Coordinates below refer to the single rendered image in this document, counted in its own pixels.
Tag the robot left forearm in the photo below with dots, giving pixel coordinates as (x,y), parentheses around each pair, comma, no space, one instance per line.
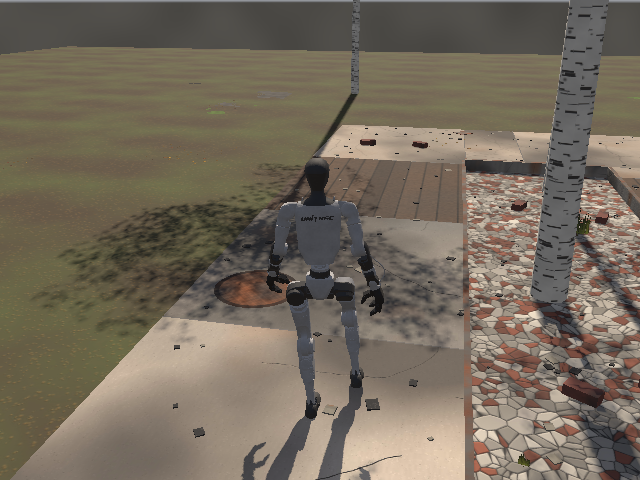
(274,263)

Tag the robot right forearm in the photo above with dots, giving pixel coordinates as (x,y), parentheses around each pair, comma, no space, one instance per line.
(368,269)

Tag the robot torso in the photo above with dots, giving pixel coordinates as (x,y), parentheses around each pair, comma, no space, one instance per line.
(318,234)

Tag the right robot foot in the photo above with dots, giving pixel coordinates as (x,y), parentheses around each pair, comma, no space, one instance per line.
(356,380)

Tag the left robot hand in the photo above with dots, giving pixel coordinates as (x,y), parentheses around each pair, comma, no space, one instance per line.
(281,279)

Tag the left robot upper arm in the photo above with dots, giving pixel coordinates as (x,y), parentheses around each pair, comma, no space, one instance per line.
(286,212)

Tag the right robot hand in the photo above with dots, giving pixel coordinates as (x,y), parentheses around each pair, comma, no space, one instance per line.
(379,299)

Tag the right robot upper arm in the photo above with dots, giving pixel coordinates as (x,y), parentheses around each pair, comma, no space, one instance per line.
(350,211)

